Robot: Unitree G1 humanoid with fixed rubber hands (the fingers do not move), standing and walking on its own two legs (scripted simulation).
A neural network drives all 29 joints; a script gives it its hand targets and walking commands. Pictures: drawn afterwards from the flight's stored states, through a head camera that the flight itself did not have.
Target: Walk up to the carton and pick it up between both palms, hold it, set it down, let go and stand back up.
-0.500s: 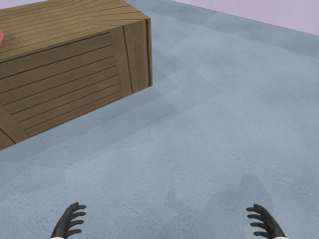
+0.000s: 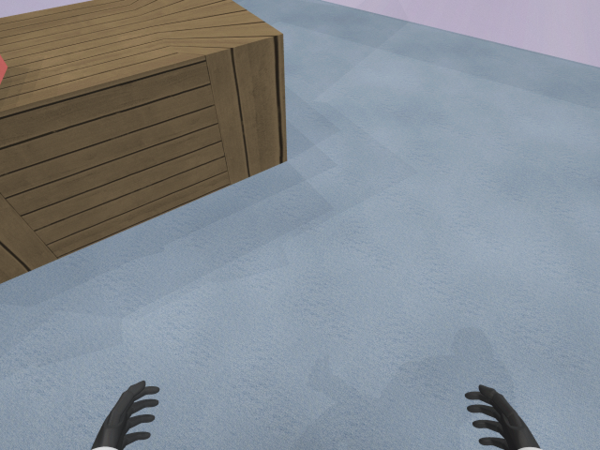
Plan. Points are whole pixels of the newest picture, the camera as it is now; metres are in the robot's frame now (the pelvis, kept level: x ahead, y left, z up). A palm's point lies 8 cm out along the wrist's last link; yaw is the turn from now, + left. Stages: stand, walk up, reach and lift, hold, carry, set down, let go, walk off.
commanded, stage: stand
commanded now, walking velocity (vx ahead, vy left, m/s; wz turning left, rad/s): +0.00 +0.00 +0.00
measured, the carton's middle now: out of the picture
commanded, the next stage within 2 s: walk up in 1.16 s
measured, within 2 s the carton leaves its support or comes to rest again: neither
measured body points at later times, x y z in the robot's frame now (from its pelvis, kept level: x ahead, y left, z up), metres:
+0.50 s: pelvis +0.00 +0.00 +0.00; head +0.01 +0.00 +0.45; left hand +0.15 +0.26 -0.08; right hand +0.15 -0.28 -0.09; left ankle -0.01 +0.12 -0.72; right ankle +0.00 -0.12 -0.72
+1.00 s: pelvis -0.02 +0.00 +0.00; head -0.01 +0.00 +0.45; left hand +0.13 +0.27 -0.09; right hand +0.13 -0.28 -0.09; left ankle -0.01 +0.12 -0.72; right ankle +0.00 -0.12 -0.72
